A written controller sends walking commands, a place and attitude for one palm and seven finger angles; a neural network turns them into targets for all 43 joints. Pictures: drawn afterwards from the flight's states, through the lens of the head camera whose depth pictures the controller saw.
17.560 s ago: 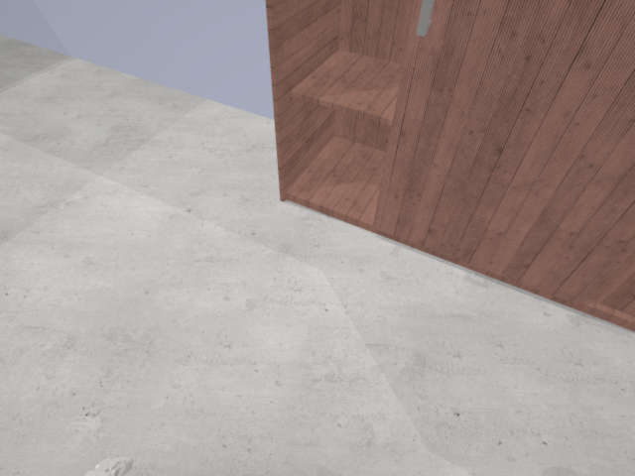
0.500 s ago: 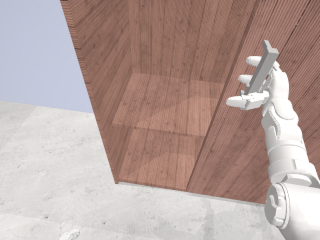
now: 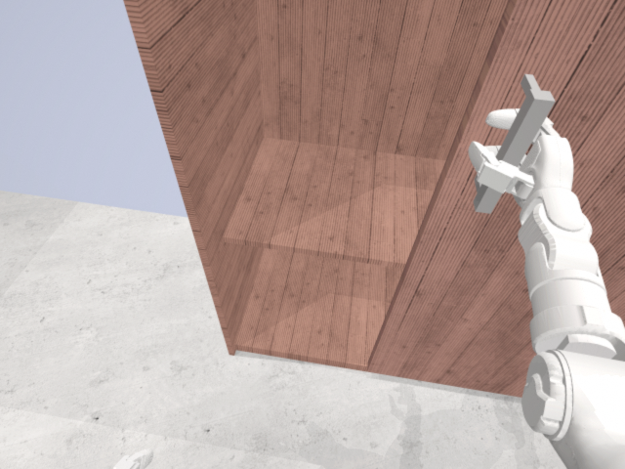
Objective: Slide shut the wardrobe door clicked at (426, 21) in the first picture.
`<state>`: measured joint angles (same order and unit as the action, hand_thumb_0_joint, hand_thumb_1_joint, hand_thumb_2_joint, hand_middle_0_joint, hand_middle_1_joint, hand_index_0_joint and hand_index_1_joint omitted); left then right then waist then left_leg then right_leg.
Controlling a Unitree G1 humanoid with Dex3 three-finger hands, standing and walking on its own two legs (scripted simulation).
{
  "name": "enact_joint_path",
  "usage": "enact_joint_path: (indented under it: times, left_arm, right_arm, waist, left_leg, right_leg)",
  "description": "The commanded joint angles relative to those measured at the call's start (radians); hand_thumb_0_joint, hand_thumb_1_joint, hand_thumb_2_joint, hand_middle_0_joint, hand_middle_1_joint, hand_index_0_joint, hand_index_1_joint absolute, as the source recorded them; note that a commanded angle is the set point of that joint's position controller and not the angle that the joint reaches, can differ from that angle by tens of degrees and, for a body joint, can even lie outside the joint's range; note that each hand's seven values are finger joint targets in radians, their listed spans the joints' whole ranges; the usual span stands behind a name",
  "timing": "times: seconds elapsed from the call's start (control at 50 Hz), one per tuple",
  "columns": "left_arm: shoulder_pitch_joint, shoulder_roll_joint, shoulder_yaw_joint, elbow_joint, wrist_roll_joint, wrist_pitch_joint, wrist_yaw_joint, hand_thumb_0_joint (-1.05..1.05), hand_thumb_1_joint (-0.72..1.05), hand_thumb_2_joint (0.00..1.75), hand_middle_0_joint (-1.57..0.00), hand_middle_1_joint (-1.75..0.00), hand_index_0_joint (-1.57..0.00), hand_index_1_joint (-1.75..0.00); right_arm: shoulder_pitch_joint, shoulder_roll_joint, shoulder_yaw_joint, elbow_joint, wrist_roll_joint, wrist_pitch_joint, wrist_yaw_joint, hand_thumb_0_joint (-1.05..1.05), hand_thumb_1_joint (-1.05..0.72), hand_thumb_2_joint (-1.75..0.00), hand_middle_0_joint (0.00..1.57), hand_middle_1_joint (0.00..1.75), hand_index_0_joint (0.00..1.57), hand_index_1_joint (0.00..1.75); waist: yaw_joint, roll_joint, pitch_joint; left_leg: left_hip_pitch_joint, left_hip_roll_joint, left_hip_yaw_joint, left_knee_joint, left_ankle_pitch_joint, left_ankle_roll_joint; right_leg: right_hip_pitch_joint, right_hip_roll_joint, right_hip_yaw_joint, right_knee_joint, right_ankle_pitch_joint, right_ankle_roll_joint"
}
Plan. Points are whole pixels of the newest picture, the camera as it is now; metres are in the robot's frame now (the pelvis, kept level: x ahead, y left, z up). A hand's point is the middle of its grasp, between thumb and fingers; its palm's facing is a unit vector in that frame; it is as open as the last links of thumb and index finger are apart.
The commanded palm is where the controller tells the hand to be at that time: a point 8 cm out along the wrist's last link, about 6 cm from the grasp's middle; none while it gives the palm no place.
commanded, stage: grip the handle and tug to test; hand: right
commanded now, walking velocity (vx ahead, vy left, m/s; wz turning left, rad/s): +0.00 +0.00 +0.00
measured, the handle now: (504, 148) +0.50 -0.19 +0.18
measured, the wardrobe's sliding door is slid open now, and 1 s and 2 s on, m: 0.44 0.44 0.43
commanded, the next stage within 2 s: tug the door sideways, standing still in 0.82 s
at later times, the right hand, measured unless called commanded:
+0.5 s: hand (491, 163) +0.46 -0.16 +0.19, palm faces +0.07 +1.00 +0.00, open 5.2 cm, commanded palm +0.43 -0.21 +0.19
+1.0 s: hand (494, 168) +0.45 -0.16 +0.19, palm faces +0.05 +1.00 +0.01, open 5.7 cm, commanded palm +0.43 -0.20 +0.19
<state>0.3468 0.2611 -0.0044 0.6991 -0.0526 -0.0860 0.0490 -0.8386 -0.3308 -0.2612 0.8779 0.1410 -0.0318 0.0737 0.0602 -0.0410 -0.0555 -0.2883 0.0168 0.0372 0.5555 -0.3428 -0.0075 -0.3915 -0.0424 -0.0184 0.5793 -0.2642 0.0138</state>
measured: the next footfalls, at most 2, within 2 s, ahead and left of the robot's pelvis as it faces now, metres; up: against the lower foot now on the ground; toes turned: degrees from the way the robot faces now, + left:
none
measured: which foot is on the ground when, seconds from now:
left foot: down 0.00-1.00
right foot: down 0.00-1.00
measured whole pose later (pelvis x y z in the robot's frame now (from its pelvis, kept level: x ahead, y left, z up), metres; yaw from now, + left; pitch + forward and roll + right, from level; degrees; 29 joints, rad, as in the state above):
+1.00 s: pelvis +0.05 +0.00 +0.01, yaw +2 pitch +4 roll +0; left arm 0.28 0.25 0.00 0.59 -0.05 -0.02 0.04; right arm -0.45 -0.28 -0.28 0.26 0.20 0.21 0.07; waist 0.05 -0.05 -0.08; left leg -0.18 0.02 0.01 0.48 -0.34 -0.01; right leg -0.27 -0.04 -0.05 0.51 -0.31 0.01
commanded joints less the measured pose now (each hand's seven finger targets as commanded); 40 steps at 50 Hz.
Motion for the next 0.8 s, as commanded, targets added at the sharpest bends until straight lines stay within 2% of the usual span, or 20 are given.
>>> enact_joint_path:
  times: [0.0,0.04,0.08,0.1,0.12,0.18,0.2,0.26,0.3,0.32,0.36,0.42,0.44,0.48,0.54,0.6,0.64,0.68,0.72,0.78]
  left_arm:
    - [-0.002,0.136,0.046,-0.110,-0.005,-0.041,0.006,0.00,0.90,0.90,-0.20,-0.30,-0.20,-0.30]
    - [-0.004,0.136,0.046,-0.109,-0.006,-0.040,0.006,0.00,0.90,0.90,-0.20,-0.30,-0.20,-0.30]
    - [-0.002,0.138,0.048,-0.116,-0.003,-0.038,0.004,0.00,0.90,0.90,-0.20,-0.30,-0.20,-0.30]
    - [-0.009,0.135,0.047,-0.117,-0.004,-0.036,0.004,0.00,0.90,0.90,-0.20,-0.30,-0.20,-0.30]
    - [-0.006,0.138,0.047,-0.116,-0.001,-0.031,0.004,0.00,0.90,0.90,-0.20,-0.30,-0.20,-0.30]
    - [-0.013,0.137,0.046,-0.123,-0.004,-0.024,0.007,0.00,0.90,0.90,-0.20,-0.30,-0.20,-0.30]
    - [-0.015,0.136,0.045,-0.126,-0.006,-0.022,0.007,0.00,0.90,0.90,-0.20,-0.30,-0.20,-0.30]
    - [-0.019,0.134,0.044,-0.130,-0.006,-0.016,0.009,0.00,0.90,0.90,-0.20,-0.30,-0.20,-0.30]
    - [-0.022,0.131,0.045,-0.133,-0.006,-0.017,0.008,0.00,0.90,0.90,-0.20,-0.30,-0.20,-0.30]
    - [-0.018,0.131,0.045,-0.129,-0.005,-0.016,0.009,0.00,0.90,0.90,-0.20,-0.30,-0.20,-0.30]
    - [-0.015,0.136,0.047,-0.127,-0.004,-0.011,0.009,0.00,0.90,0.90,-0.20,-0.30,-0.20,-0.30]
    - [-0.020,0.132,0.045,-0.133,-0.005,-0.007,0.008,0.00,0.90,0.90,-0.20,-0.30,-0.20,-0.30]
    - [-0.022,0.134,0.046,-0.134,-0.005,-0.006,0.008,0.00,0.90,0.90,-0.20,-0.30,-0.20,-0.30]
    - [-0.033,0.128,0.047,-0.150,-0.004,-0.005,0.003,0.00,0.90,0.90,-0.20,-0.30,-0.20,-0.30]
    - [-0.047,0.130,0.050,-0.171,-0.003,0.000,-0.001,0.00,0.90,0.90,-0.20,-0.30,-0.20,-0.30]
    - [-0.076,0.124,0.045,-0.194,-0.007,0.007,-0.004,0.00,0.90,0.90,-0.20,-0.30,-0.20,-0.30]
    - [-0.085,0.125,0.047,-0.206,-0.006,0.010,-0.005,0.00,0.90,0.90,-0.20,-0.30,-0.20,-0.30]
    - [-0.103,0.118,0.047,-0.224,-0.006,0.011,-0.009,0.00,0.90,0.90,-0.20,-0.30,-0.20,-0.30]
    - [-0.113,0.112,0.044,-0.234,-0.007,0.014,-0.011,0.00,0.90,0.90,-0.20,-0.30,-0.20,-0.30]
    - [-0.130,0.114,0.046,-0.250,-0.007,0.017,-0.012,0.00,0.90,0.90,-0.20,-0.30,-0.20,-0.30]
  right_arm:
    - [-0.534,-0.173,-0.003,-0.261,0.010,-0.064,0.016,0.00,-0.90,-0.90,0.45,1.40,0.45,1.40]
    - [-0.524,-0.170,-0.006,-0.258,0.012,-0.059,0.013,0.00,-0.90,-0.90,0.45,1.40,0.45,1.40]
    - [-0.492,-0.192,-0.029,-0.288,0.010,-0.056,0.011,0.00,-0.90,-0.90,0.45,1.40,0.45,1.40]
    - [-0.478,-0.184,-0.026,-0.277,0.013,-0.050,0.013,0.00,-0.90,-0.90,0.45,1.40,0.45,1.40]
    - [-0.467,-0.202,-0.039,-0.282,0.012,-0.049,0.012,0.00,-0.90,-0.90,0.45,1.40,0.45,1.40]
    - [-0.461,-0.218,-0.052,-0.288,0.013,-0.035,0.018,0.00,-0.90,-0.90,0.45,1.40,0.45,1.40]
    - [-0.456,-0.212,-0.046,-0.283,0.015,-0.029,0.019,0.00,-0.90,-0.90,0.45,1.40,0.45,1.40]
    - [-0.450,-0.213,-0.046,-0.296,0.012,-0.025,0.017,0.00,-0.90,-0.90,0.45,1.40,0.45,1.40]
    - [-0.464,-0.169,-0.010,-0.316,0.014,-0.022,0.017,0.00,-0.90,-0.90,0.45,1.40,0.45,1.40]
    - [-0.463,-0.169,-0.013,-0.303,0.014,-0.018,0.014,0.00,-0.90,-0.90,0.45,1.40,0.45,1.40]
    - [-0.462,-0.208,-0.043,-0.299,0.011,-0.015,0.010,0.00,-0.90,-0.90,0.45,1.40,0.45,1.40]
    - [-0.447,-0.175,-0.018,-0.301,0.012,-0.010,0.013,0.00,-0.90,-0.90,0.45,1.40,0.45,1.40]
    - [-0.436,-0.193,-0.037,-0.303,0.013,-0.008,0.011,0.00,-0.90,-0.90,0.45,1.40,0.45,1.40]
    - [-0.394,-0.177,-0.031,-0.360,0.015,-0.009,0.013,0.00,-0.90,-0.90,0.45,1.40,0.45,1.40]
    - [-0.289,-0.181,-0.053,-0.422,0.029,-0.002,0.012,0.00,-0.90,-0.90,0.45,1.40,0.45,1.40]
    - [-0.223,-0.175,-0.049,-0.510,0.038,0.016,0.019,0.00,-0.90,-0.90,0.45,1.40,0.45,1.40]
    - [-0.156,-0.192,-0.070,-0.559,0.042,0.032,0.019,0.00,-0.90,-0.90,0.45,1.40,0.45,1.40]
    - [-0.085,-0.182,-0.074,-0.642,0.046,0.049,0.020,0.00,-0.90,-0.90,0.45,1.40,0.45,1.40]
    - [-0.026,-0.164,-0.061,-0.695,0.052,0.071,0.023,0.00,-0.90,-0.90,0.45,1.40,0.45,1.40]
    - [0.081,-0.185,-0.097,-0.778,0.065,0.111,0.023,0.00,-0.90,-0.90,0.45,1.40,0.45,1.40]
  waist:
    - [0.027,0.025,-0.302]
    - [0.027,0.025,-0.291]
    - [0.014,0.018,-0.328]
    - [0.013,0.022,-0.309]
    - [0.011,0.059,-0.310]
    - [0.010,0.033,-0.301]
    - [0.010,0.047,-0.285]
    - [0.007,0.017,-0.288]
    - [0.015,0.013,-0.295]
    - [0.019,0.045,-0.287]
    - [0.014,0.039,-0.300]
    - [0.014,0.047,-0.289]
    - [0.009,0.039,-0.300]
    - [-0.006,-0.002,-0.340]
    - [-0.022,0.054,-0.364]
    - [-0.034,0.024,-0.343]
    - [-0.045,0.039,-0.349]
    - [-0.057,-0.005,-0.356]
    - [-0.063,0.007,-0.347]
    - [-0.074,0.029,-0.349]
  left_leg:
    - [-0.044,-0.045,0.005,-0.077,0.356,0.020]
    - [-0.046,-0.045,0.005,-0.079,0.358,0.021]
    - [-0.028,-0.045,0.007,-0.070,0.382,0.023]
    - [-0.028,-0.045,0.006,-0.073,0.384,0.022]
    - [-0.001,-0.043,0.006,-0.075,0.406,0.021]
    - [-0.004,-0.043,0.003,-0.075,0.411,0.020]
    - [-0.006,-0.043,0.006,-0.076,0.400,0.019]
    - [-0.011,-0.043,0.005,-0.075,0.397,0.022]
    - [-0.023,-0.043,0.008,-0.074,0.392,0.021]
    - [-0.018,-0.043,0.008,-0.077,0.398,0.021]
    - [-0.013,-0.043,0.005,-0.075,0.411,0.019]
    - [-0.009,-0.042,0.007,-0.078,0.403,0.021]
    - [-0.008,-0.043,0.006,-0.072,0.414,0.021]
    - [0.012,-0.042,0.008,-0.064,0.439,0.024]
    - [0.064,-0.045,0.012,-0.060,0.501,0.023]
    - [0.091,-0.042,0.014,-0.060,0.538,0.023]
    - [0.117,-0.042,0.016,-0.059,0.572,0.022]
    - [0.130,-0.039,0.015,-0.055,0.611,0.023]
    - [0.148,-0.037,0.020,-0.059,0.637,0.022]
    - [0.176,-0.035,0.020,-0.056,0.709,0.014]
  right_leg:
    - [0.283,0.037,0.021,-0.027,0.244,-0.051]
    - [0.280,0.036,0.021,-0.025,0.244,-0.052]
    - [0.295,0.037,0.023,-0.024,0.276,-0.051]
    - [0.288,0.038,0.020,-0.024,0.273,-0.051]
    - [0.271,0.038,0.017,-0.022,0.282,-0.055]
    - [0.266,0.040,0.012,-0.025,0.276,-0.054]
    - [0.254,0.039,0.012,-0.029,0.264,-0.054]
    - [0.265,0.039,0.013,-0.027,0.271,-0.052]
    - [0.279,0.038,0.016,-0.026,0.277,-0.051]
    - [0.269,0.039,0.014,-0.021,0.278,-0.055]
    - [0.273,0.039,0.013,-0.023,0.284,-0.054]
    - [0.263,0.040,0.012,-0.023,0.279,-0.055]
    - [0.270,0.039,0.013,-0.022,0.287,-0.054]
    - [0.300,0.040,0.014,-0.021,0.323,-0.050]
    - [0.303,0.037,0.014,-0.022,0.375,-0.053]
    - [0.299,0.037,0.007,-0.030,0.399,-0.051]
    - [0.302,0.036,0.004,-0.031,0.426,-0.053]
    - [0.324,0.036,0.001,-0.028,0.486,-0.052]
    - [0.329,0.033,0.001,-0.030,0.525,-0.051]
    - [0.332,0.032,-0.006,-0.031,0.573,-0.052]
